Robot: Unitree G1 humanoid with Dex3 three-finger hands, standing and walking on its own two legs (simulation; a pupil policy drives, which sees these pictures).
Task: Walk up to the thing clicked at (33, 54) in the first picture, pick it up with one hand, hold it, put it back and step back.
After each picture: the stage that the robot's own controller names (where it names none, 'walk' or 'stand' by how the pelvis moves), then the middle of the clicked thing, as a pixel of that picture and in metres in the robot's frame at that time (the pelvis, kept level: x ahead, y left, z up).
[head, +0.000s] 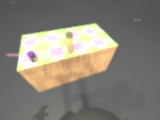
stand; (32, 56) +0.53 +0.60 -0.12
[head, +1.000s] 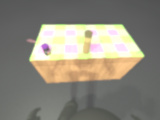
walk; (46, 49) +0.56 +0.48 -0.09
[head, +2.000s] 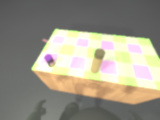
rise first; (50, 60) +0.45 +0.37 -0.08
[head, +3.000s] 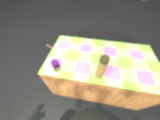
stand; (56, 65) +0.45 +0.32 -0.11
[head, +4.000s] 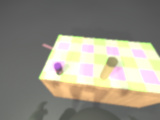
stand; (58, 69) +0.40 +0.28 -0.11
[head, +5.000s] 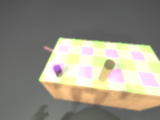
stand; (58, 71) +0.40 +0.29 -0.12
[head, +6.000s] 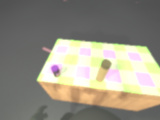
stand; (55, 71) +0.41 +0.31 -0.12
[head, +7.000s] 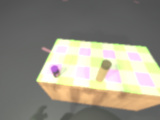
stand; (55, 71) +0.40 +0.31 -0.12
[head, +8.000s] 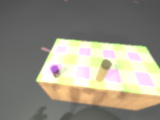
stand; (55, 71) +0.40 +0.31 -0.12
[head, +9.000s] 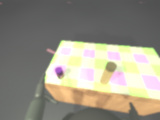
rise first; (59, 73) +0.39 +0.29 -0.12
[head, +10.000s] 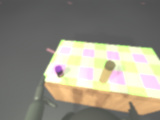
go down; (59, 71) +0.40 +0.30 -0.12
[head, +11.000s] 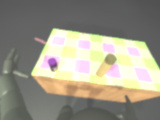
go down; (53, 65) +0.42 +0.28 -0.09
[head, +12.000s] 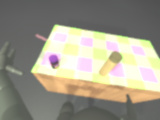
go down; (54, 62) +0.42 +0.27 -0.05
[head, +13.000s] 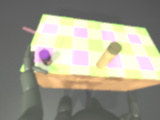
close in; (46, 58) +0.42 +0.28 -0.02
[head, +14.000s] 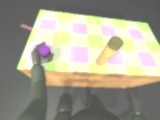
close; (46, 54) +0.44 +0.27 +0.00
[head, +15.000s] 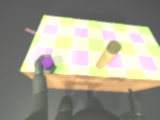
lift; (49, 65) +0.37 +0.25 -0.01
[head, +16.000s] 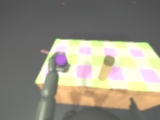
lift; (63, 64) +0.34 +0.17 +0.13
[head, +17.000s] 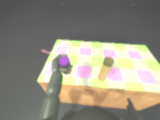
hold; (65, 65) +0.34 +0.17 +0.10
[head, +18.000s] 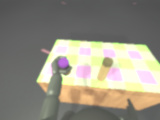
hold; (65, 67) +0.34 +0.17 +0.08
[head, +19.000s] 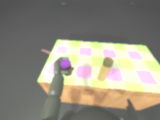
hold; (66, 67) +0.34 +0.16 +0.07
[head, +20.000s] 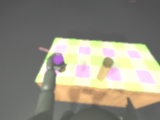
crouch; (60, 64) +0.36 +0.20 +0.07
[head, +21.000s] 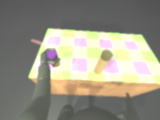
lower; (54, 59) +0.42 +0.24 +0.02
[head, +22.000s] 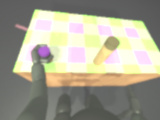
lower; (46, 55) +0.44 +0.25 -0.01
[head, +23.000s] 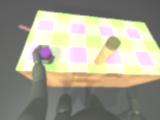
lower; (47, 56) +0.43 +0.25 -0.01
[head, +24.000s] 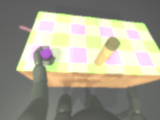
lower; (48, 57) +0.42 +0.25 -0.01
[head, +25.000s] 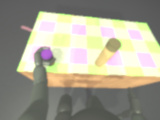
lower; (48, 58) +0.42 +0.25 -0.01
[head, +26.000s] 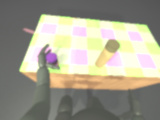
withdraw; (53, 61) +0.40 +0.23 -0.02
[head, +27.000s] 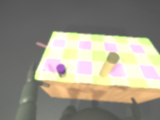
sink last; (61, 71) +0.37 +0.21 -0.06
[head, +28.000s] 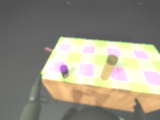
stand; (64, 71) +0.39 +0.23 -0.06
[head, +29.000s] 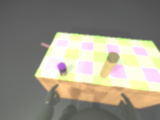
stand; (62, 69) +0.39 +0.22 -0.05
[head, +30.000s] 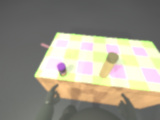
stand; (62, 69) +0.39 +0.23 -0.05
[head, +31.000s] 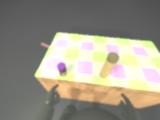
stand; (62, 69) +0.39 +0.22 -0.05
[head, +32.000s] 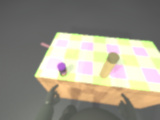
stand; (62, 69) +0.39 +0.22 -0.05
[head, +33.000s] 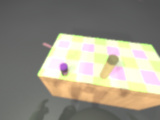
stand; (64, 69) +0.39 +0.22 -0.07
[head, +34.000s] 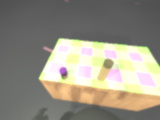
walk; (63, 73) +0.39 +0.23 -0.12
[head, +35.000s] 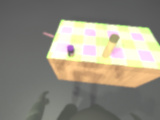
walk; (70, 51) +0.57 +0.20 -0.09
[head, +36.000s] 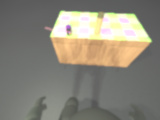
walk; (68, 30) +0.89 +0.31 -0.09
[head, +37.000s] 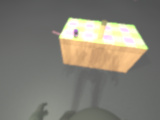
stand; (75, 33) +1.02 +0.24 -0.12
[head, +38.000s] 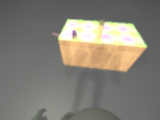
stand; (74, 34) +1.02 +0.26 -0.12
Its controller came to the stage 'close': yes
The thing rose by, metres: 0.21
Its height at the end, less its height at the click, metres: +0.00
